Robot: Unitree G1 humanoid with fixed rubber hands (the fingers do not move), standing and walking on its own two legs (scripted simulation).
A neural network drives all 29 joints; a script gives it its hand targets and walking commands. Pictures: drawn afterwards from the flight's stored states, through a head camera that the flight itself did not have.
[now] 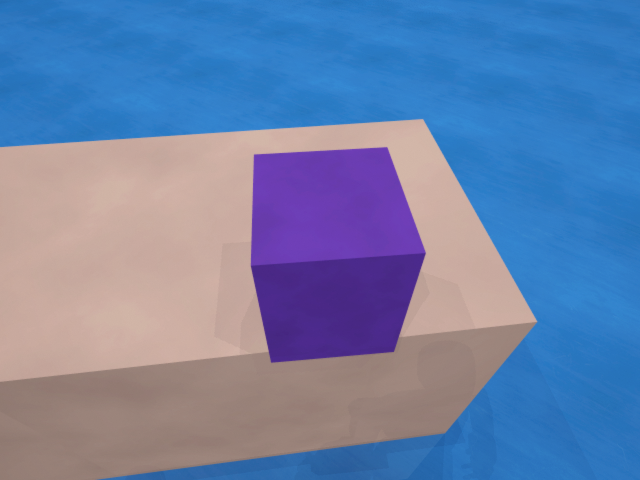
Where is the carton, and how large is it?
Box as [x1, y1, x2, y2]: [251, 147, 425, 362]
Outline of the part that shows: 386,147 254,154 251,268 271,362 393,351 425,252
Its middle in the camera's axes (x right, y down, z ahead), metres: +0.02 +0.02 +0.60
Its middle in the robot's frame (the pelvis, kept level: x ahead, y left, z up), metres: +0.44 +0.01 +0.01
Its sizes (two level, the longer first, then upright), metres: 0.210 0.200 0.250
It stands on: a pedestal, 0.65 m high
